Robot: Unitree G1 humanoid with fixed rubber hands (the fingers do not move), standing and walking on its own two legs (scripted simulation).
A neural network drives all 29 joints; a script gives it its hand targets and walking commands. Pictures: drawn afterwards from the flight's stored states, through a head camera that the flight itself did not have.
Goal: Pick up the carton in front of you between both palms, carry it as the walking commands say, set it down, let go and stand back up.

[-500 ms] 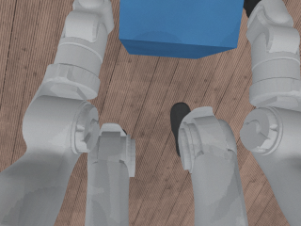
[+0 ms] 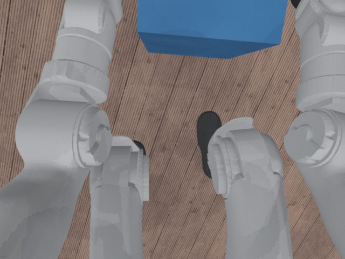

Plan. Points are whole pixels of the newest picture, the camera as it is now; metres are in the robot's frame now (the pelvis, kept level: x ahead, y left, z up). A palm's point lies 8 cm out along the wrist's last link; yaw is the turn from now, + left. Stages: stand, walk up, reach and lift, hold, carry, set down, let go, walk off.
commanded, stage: set down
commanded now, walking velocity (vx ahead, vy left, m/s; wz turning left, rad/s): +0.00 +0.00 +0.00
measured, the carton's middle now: out of the picture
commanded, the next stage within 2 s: let go in 1.60 s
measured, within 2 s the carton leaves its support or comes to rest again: neither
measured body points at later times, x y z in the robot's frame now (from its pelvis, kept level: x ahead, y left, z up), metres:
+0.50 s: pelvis +0.01 -0.01 -0.01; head +0.39 -0.05 +0.19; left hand +0.60 +0.06 -0.22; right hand +0.52 -0.32 -0.21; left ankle +0.09 +0.11 -0.35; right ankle +0.14 -0.14 -0.35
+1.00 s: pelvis +0.00 -0.01 +0.07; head +0.35 -0.07 +0.34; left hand +0.62 +0.04 -0.05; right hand +0.53 -0.33 -0.05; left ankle +0.09 +0.11 -0.35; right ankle +0.14 -0.14 -0.35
